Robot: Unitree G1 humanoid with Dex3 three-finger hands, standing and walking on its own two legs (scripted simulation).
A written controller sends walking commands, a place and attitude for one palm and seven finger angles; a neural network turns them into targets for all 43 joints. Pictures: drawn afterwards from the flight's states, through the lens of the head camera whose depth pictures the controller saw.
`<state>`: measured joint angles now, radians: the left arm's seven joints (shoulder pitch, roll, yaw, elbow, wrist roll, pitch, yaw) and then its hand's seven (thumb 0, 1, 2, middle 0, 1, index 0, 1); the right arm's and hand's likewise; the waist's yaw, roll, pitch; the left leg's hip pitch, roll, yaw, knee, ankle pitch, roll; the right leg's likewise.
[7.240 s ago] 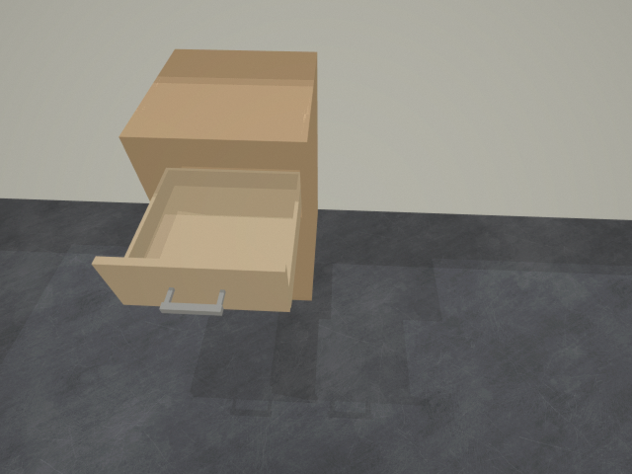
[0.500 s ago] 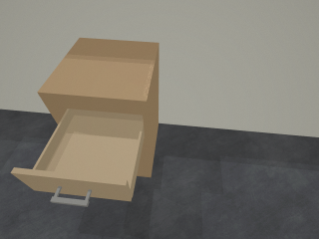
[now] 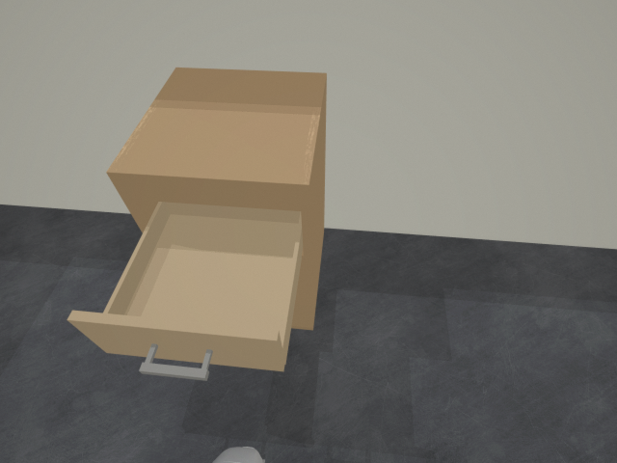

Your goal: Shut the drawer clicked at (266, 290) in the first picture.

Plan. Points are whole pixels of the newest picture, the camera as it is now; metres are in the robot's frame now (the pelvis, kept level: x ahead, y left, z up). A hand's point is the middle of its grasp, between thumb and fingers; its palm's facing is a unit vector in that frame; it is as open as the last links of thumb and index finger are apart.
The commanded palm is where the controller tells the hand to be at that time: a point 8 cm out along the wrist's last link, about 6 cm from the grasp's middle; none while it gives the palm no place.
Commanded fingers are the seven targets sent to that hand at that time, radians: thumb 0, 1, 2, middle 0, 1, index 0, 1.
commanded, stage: come to a stop and stand still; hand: left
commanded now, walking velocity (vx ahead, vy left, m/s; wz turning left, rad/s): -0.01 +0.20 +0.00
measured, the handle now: (177, 361) +0.30 +0.29 -0.23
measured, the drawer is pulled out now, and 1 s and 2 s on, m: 0.30 0.30 0.30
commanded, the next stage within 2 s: look again from close up in 1.88 s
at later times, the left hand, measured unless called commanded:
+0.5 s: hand out of the picture -0.01 +0.22 -0.17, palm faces +0.02 -0.97 -0.24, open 7.3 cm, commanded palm none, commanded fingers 0.00 0.90 0.90 -0.20 -0.30 -0.20 -0.30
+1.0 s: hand out of the picture +0.02 +0.25 -0.18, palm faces -0.02 -0.98 -0.20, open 7.4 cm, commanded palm none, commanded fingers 0.00 0.90 0.90 -0.20 -0.30 -0.20 -0.30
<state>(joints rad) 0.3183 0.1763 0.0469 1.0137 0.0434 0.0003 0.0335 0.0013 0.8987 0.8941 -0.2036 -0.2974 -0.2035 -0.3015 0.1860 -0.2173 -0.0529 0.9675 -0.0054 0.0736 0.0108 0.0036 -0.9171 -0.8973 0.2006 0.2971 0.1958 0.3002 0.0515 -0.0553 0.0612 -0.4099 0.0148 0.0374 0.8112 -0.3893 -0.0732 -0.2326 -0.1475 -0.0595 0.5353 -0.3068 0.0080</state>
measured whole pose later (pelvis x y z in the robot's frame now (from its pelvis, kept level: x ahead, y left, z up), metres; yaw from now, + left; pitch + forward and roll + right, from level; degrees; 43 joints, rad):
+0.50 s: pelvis -0.01 +0.05 -0.01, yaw -1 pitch +0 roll +2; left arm 0.34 0.13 0.00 1.06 0.03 -0.02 0.04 0.01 0.93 0.89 -0.20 -0.30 -0.20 -0.30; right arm 0.33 -0.16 -0.01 1.08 -0.02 0.02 -0.02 0.00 -0.94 -0.90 0.20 0.30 0.20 0.30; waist -0.01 0.02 -0.03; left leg -0.30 0.01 0.07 0.65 -0.39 0.00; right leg -0.14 0.05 -0.06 0.49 -0.35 -0.10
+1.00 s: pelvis +0.00 +0.08 -0.01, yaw -2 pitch -1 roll -1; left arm 0.31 0.17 -0.02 1.04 0.02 -0.02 0.05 0.01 0.91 0.89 -0.20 -0.30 -0.20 -0.30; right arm 0.29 -0.17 0.03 1.07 -0.01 -0.01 -0.03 0.01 -0.94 -0.90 0.20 0.30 0.20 0.30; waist 0.00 0.00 -0.02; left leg -0.20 -0.03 0.05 0.51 -0.30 0.05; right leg -0.11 0.05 -0.03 0.45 -0.33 -0.05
